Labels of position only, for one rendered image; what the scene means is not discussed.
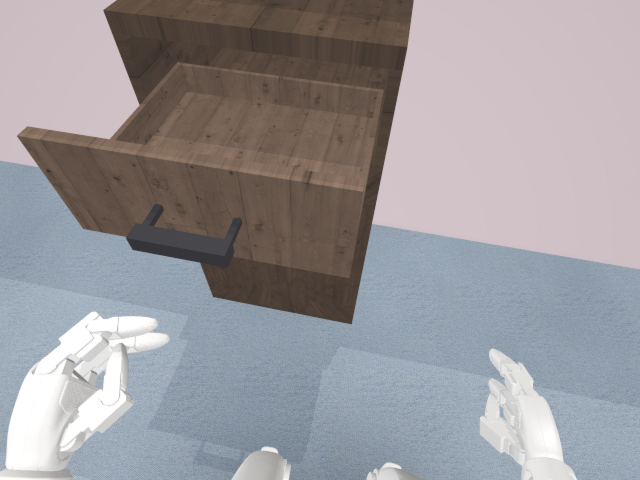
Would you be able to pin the drawer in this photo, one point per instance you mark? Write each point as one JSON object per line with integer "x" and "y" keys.
{"x": 290, "y": 157}

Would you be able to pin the left robot hand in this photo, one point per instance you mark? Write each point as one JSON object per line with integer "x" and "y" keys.
{"x": 42, "y": 435}

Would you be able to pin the right robot hand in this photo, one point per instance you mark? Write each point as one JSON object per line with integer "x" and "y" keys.
{"x": 528, "y": 415}

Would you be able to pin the cabinet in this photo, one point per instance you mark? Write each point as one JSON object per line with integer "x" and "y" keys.
{"x": 352, "y": 42}

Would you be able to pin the right robot shin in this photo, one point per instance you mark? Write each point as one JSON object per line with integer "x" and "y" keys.
{"x": 389, "y": 464}

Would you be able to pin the robot left thigh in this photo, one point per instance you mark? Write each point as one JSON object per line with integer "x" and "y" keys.
{"x": 263, "y": 465}

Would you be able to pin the handle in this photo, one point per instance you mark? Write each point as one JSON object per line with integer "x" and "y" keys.
{"x": 183, "y": 245}

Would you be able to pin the robot right forearm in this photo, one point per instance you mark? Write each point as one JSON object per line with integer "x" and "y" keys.
{"x": 543, "y": 468}

